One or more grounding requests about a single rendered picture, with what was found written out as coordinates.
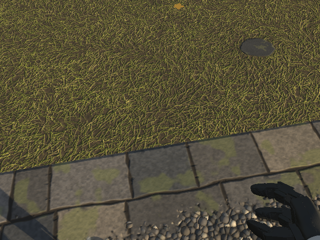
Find right robot hand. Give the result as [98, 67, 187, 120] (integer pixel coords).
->
[246, 181, 320, 240]

